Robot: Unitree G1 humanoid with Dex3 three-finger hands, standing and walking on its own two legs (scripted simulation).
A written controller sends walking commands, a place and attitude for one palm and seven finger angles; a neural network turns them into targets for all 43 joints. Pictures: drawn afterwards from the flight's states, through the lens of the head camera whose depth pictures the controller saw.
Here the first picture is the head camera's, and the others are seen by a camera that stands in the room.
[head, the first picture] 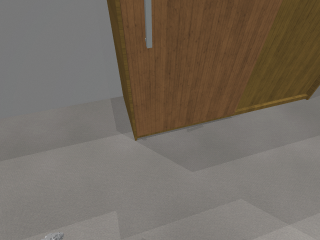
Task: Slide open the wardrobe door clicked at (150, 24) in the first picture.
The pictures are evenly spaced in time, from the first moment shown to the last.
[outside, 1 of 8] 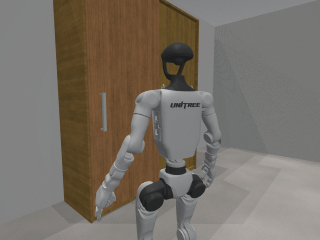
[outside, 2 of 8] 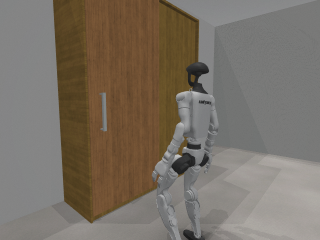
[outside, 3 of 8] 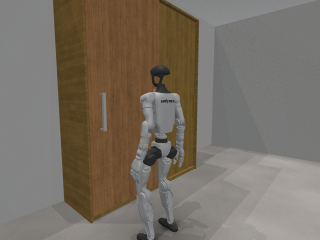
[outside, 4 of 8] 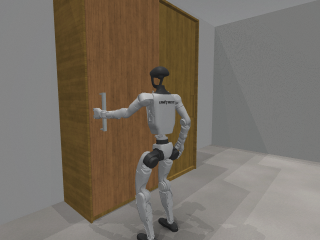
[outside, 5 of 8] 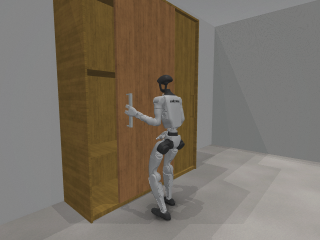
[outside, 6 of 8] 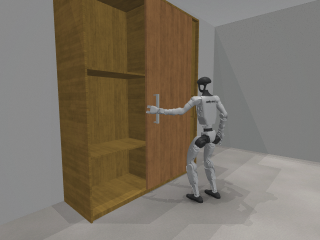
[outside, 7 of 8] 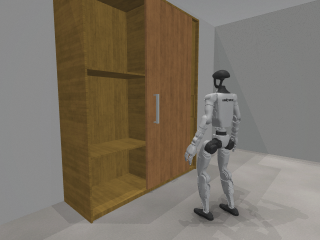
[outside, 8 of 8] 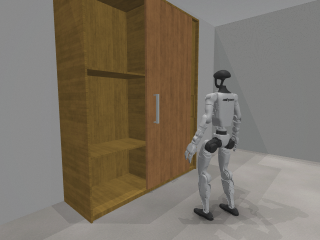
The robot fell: no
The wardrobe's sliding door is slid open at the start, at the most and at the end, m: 0.00 0.66 0.66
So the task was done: yes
